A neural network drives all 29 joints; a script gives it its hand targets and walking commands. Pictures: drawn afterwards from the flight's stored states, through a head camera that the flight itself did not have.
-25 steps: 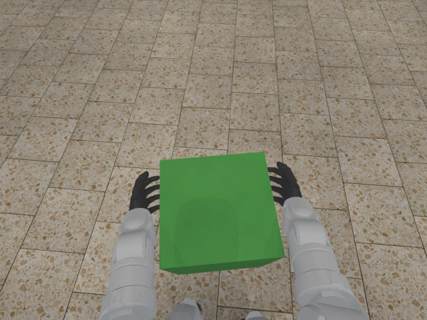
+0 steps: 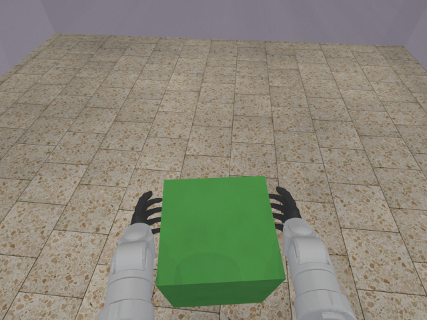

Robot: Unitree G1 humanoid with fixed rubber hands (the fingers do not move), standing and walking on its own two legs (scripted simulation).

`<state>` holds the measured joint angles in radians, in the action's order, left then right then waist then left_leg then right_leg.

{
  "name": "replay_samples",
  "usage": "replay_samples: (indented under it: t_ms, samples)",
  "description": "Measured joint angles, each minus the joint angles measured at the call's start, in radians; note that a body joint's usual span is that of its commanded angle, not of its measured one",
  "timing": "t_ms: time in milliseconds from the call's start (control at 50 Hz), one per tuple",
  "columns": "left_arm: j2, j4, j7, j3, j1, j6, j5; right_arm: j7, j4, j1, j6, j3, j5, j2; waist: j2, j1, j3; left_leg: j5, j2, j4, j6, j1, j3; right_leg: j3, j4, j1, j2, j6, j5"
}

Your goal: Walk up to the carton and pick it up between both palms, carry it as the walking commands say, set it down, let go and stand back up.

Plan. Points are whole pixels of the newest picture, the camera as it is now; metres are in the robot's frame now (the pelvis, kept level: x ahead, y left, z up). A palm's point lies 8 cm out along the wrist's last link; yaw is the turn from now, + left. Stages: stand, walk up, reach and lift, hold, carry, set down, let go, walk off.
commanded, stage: reach and lift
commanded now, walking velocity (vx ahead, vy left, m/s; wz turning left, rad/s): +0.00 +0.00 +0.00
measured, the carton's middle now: (216, 245) +0.30 +0.04 -0.08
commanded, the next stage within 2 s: hold in 1.92 s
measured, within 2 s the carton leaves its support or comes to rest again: neither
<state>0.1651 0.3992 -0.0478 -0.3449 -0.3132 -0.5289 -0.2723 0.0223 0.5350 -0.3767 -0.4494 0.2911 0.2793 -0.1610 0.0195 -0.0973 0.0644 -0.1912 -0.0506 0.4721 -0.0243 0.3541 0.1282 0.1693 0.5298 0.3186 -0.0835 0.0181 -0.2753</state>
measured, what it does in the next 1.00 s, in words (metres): stands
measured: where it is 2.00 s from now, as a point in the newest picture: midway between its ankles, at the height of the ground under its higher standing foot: outside the picture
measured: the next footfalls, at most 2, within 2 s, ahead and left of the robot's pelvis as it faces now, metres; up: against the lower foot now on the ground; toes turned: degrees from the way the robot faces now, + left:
none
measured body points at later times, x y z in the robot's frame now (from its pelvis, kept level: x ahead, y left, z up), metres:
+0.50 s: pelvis +0.00 +0.00 +0.01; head -0.06 +0.00 +0.45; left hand +0.28 +0.19 +0.05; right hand +0.32 -0.11 +0.05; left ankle +0.03 +0.13 -0.74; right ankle -0.01 -0.11 -0.74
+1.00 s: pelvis -0.01 +0.01 +0.01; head -0.07 +0.02 +0.45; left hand +0.30 +0.17 +0.05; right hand +0.31 -0.13 +0.05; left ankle +0.03 +0.13 -0.74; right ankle -0.01 -0.11 -0.74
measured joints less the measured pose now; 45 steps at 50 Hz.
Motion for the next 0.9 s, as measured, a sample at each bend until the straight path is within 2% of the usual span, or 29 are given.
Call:
replay_samples:
  t_ms: [240,440,600,900]
  samples:
    - [-0.010,-0.067,-0.007,0.053,0.037,-0.122,0.013,0.006,-0.073,0.056,-0.112,-0.050,-0.023,0.006,-0.010,-0.011,-0.001,0.017,0.006,-0.081,0.003,-0.160,-0.006,0.004,-0.077,-0.156,0.008,0.004,0.017]
    - [-0.007,-0.114,-0.007,0.057,0.026,-0.212,0.004,-0.003,-0.106,0.040,-0.198,-0.058,-0.015,0.007,-0.013,-0.007,-0.027,0.027,0.007,-0.101,0.003,-0.238,0.000,-0.006,-0.103,-0.239,0.012,0.005,0.028]
    - [0.000,-0.111,-0.006,0.050,-0.001,-0.238,-0.012,-0.012,-0.108,0.014,-0.231,-0.047,-0.004,0.013,-0.014,0.010,-0.043,0.030,0.007,-0.090,0.005,-0.249,0.001,-0.013,-0.106,-0.256,0.013,0.001,0.035]
    - [0.010,-0.068,-0.007,0.051,-0.034,-0.236,-0.036,-0.026,-0.103,-0.008,-0.254,-0.021,0.015,0.023,-0.009,0.061,-0.046,0.023,0.003,-0.068,0.018,-0.240,-0.015,-0.010,-0.100,-0.254,0.020,-0.011,0.037]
